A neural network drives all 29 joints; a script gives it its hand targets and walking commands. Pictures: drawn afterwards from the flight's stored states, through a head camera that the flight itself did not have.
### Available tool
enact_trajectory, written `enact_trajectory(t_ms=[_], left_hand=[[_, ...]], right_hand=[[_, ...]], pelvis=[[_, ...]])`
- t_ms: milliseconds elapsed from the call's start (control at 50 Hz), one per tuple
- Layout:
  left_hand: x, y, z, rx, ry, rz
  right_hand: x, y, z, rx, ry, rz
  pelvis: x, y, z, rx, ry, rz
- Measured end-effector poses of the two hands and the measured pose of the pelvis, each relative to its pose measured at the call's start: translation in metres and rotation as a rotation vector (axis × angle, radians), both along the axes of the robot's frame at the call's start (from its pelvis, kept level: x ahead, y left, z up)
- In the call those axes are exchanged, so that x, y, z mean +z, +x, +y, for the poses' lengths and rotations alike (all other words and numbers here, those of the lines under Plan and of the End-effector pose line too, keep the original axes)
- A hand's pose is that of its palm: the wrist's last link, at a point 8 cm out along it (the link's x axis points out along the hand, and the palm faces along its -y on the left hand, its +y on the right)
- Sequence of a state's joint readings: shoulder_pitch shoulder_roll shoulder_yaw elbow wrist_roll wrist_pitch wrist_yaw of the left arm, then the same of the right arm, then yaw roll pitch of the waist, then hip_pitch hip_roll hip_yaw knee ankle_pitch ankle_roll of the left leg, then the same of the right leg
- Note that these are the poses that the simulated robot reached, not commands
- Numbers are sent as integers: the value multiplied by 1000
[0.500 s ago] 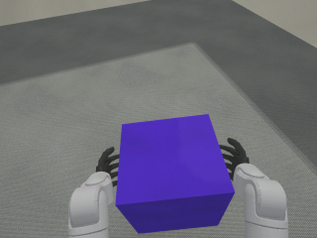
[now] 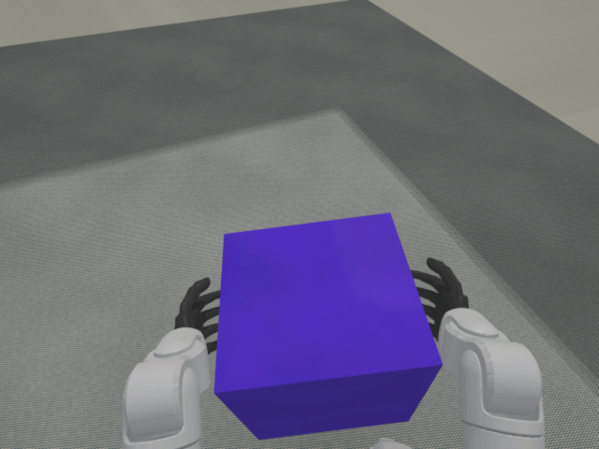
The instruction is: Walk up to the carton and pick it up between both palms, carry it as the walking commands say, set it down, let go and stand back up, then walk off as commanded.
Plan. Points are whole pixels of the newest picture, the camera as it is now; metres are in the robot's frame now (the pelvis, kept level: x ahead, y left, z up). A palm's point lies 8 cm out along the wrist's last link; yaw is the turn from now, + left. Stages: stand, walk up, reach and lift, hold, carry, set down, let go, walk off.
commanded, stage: carry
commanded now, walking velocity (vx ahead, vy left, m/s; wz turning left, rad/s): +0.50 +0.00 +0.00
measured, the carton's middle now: (320, 332) +0.29 +0.00 +0.00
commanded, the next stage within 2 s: none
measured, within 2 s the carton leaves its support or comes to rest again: neither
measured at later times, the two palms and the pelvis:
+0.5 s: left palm (231, 161) +0.60 +0.14 +0.05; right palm (394, 148) +0.63 -0.16 +0.05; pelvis +0.35 -0.03 +0.00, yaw +3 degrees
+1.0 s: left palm (227, 61) +0.96 +0.19 +0.07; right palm (352, 48) +0.98 -0.12 +0.09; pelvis +0.70 +0.02 +0.00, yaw +1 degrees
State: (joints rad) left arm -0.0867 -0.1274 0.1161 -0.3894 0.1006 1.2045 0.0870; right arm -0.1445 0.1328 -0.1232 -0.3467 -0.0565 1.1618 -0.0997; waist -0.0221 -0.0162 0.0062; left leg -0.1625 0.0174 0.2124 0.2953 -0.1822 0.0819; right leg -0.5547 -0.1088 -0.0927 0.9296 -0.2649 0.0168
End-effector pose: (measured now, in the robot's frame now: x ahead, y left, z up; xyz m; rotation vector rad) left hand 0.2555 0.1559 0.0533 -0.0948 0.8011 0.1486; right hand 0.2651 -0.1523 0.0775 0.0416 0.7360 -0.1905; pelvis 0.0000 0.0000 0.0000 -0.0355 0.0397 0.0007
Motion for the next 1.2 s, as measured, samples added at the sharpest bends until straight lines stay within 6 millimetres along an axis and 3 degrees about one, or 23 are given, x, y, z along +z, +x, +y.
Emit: enact_trajectory(t_ms=[100, 180, 280, 340, 420, 520, 620, 720, 800, 880, 980, 1060, 1140, 1200], left_hand=[[20, 68, 9, 45, 0, -80], [21, 129, 7, 72, 1, -108], [1, 212, -8, 90, 13, -93], [-12, 250, -14, 87, 30, -9], [-15, 290, -16, 91, 48, 59], [0, 355, -11, 84, 68, 22], [15, 441, 0, 62, 52, -77], [4, 534, 20, 40, 10, -123], [-9, 580, 27, 18, -5, -6], [-6, 622, 28, 2, -7, 28], [10, 686, 31, 35, -5, -35], [22, 745, 29, 70, 13, -95], [19, 812, 17, 91, 30, -132], [8, 855, 8, 83, 53, -70]], right_hand=[[19, 78, 9, 43, 2, -80], [20, 146, 8, 71, 2, -109], [-6, 234, -7, 87, 15, -94], [-24, 273, -13, 79, 37, -9], [-33, 317, -15, 84, 53, 58], [-22, 379, -11, 81, 68, 21], [-4, 454, 0, 61, 48, -78], [-3, 538, 20, 42, 3, -124], [-12, 580, 27, 20, -12, -7], [-6, 621, 28, 3, -12, 29], [12, 695, 32, 31, -4, -35], [18, 762, 30, 66, 15, -94], [7, 832, 17, 87, 31, -133], [-11, 875, 8, 75, 59, -70]], pelvis=[[1, 71, -3, 12, -20, 12], [-8, 136, -11, 23, -22, 20], [-32, 219, -29, 58, -1, 22], [-27, 254, -34, 66, 4, 33], [-13, 297, -36, 73, 34, 43], [-3, 362, -28, 46, 61, 42], [-10, 445, -10, 43, 72, 32], [-30, 533, 14, 16, 84, 22], [-15, 577, 24, -4, 45, 11], [-3, 623, 28, 5, 19, 9], [2, 687, 23, 14, 2, 13], [-4, 749, 13, 12, 0, 18], [-25, 819, -3, 41, 17, 19], [-24, 856, -10, 61, 10, 28]])
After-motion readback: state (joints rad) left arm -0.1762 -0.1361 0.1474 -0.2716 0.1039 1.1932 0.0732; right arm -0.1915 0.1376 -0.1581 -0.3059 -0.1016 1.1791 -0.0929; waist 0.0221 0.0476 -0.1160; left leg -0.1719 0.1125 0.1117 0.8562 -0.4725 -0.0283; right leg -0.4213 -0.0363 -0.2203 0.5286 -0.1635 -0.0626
